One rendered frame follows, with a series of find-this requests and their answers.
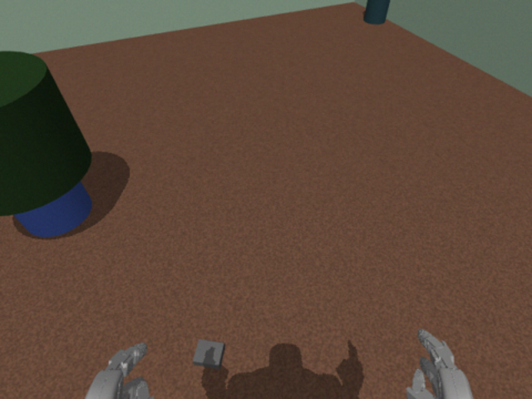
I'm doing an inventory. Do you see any left robot hand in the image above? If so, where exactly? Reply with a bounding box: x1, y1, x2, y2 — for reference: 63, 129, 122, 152
85, 342, 154, 399

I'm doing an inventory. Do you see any small box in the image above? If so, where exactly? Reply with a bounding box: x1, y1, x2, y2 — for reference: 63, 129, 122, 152
193, 339, 225, 369

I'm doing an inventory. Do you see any right robot hand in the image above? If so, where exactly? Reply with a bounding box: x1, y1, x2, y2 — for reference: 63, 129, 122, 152
406, 329, 474, 399

